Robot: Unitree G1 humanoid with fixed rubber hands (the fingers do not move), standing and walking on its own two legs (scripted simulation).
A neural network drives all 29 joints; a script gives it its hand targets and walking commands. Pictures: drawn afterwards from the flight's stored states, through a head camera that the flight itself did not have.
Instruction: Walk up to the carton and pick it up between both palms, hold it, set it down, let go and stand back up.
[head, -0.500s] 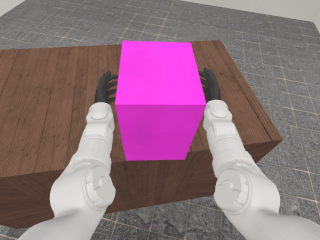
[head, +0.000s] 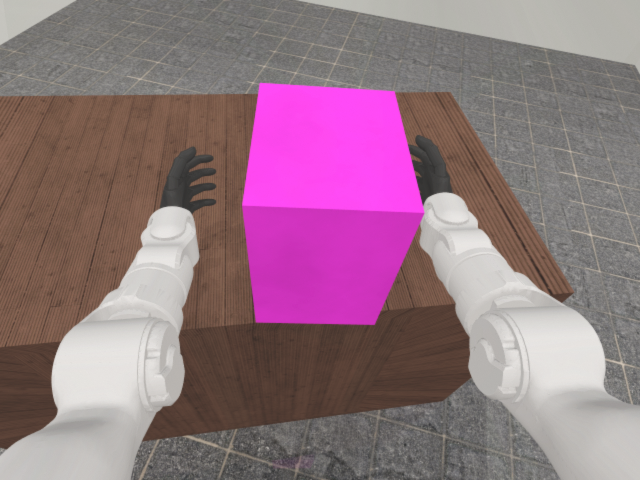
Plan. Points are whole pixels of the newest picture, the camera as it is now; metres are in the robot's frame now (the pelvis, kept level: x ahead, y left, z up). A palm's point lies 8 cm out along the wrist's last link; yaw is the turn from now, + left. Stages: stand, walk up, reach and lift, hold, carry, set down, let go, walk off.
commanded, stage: set down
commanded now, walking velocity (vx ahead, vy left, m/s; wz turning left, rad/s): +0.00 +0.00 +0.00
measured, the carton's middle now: (321, 213) +0.48 +0.03 +0.04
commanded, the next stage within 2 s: none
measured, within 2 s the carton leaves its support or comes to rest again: neither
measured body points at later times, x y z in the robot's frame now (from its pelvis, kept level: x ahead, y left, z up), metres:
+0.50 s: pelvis -0.03 +0.01 +0.00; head -0.02 +0.04 +0.45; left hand +0.38 +0.23 +0.08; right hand +0.40 -0.12 +0.10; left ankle +0.03 +0.10 -0.74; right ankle -0.03 -0.10 -0.74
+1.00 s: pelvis -0.03 +0.01 +0.00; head -0.06 +0.04 +0.45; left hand +0.31 +0.22 +0.06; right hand +0.32 -0.14 +0.06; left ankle +0.03 +0.10 -0.74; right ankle -0.03 -0.10 -0.74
